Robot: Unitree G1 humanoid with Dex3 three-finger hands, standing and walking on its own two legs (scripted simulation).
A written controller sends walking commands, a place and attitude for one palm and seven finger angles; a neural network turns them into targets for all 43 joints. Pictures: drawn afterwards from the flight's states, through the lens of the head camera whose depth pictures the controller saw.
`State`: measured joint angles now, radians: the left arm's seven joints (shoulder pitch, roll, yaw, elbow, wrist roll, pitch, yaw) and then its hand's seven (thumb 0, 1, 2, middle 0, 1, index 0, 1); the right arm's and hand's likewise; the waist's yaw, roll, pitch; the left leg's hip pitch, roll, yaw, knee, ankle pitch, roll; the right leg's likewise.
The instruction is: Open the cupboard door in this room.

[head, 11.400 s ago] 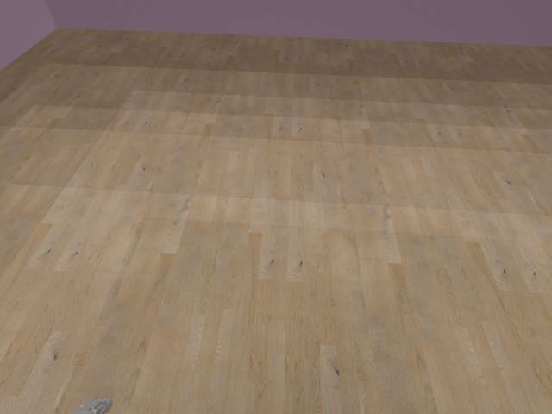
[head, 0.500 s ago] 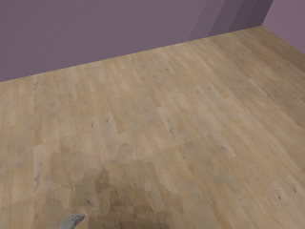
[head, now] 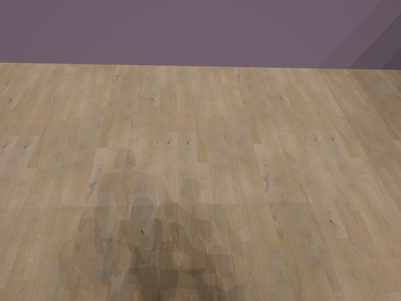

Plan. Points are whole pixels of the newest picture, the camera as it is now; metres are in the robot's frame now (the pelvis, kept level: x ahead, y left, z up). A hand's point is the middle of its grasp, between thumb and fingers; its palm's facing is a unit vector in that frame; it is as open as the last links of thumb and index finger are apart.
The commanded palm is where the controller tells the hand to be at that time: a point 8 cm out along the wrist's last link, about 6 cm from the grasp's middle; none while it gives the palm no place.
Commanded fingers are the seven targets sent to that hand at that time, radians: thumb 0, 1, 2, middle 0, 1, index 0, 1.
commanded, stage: turn or walk to find it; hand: left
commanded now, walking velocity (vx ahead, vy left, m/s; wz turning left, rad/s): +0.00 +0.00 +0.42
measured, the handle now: out of the picture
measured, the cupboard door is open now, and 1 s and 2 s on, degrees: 0 0 0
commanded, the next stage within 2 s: none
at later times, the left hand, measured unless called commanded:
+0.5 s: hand out of the picture +0.04 +0.18 -0.13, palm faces +0.20 -0.94 -0.29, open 7.3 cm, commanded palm none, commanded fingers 0.00 0.90 0.90 -0.20 -0.30 -0.20 -0.30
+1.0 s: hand out of the picture -0.14 +0.19 -0.17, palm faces +0.46 -0.85 -0.25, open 7.3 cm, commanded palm none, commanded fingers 0.00 0.90 0.90 -0.20 -0.30 -0.20 -0.30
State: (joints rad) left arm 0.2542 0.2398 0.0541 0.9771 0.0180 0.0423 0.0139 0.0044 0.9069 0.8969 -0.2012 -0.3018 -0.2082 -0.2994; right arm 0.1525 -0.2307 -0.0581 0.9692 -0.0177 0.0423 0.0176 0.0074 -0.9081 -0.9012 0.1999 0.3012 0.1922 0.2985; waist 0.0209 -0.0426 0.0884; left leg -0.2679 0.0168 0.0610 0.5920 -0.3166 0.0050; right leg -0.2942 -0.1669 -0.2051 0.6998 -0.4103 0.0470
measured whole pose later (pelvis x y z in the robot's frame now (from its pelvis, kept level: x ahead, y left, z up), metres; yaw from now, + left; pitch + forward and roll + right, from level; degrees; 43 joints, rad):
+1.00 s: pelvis -0.06 -0.01 +0.01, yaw +25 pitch +0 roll +0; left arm 0.25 0.26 0.06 1.01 0.02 0.07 0.02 0.01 0.91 0.90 -0.20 -0.30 -0.21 -0.30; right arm 0.13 -0.20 -0.04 0.96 -0.02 0.03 0.01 0.01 -0.91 -0.90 0.20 0.30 0.19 0.30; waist 0.03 -0.05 0.08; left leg -0.24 0.00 0.05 0.56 -0.32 0.02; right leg -0.39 -0.13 -0.13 0.92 -0.50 0.05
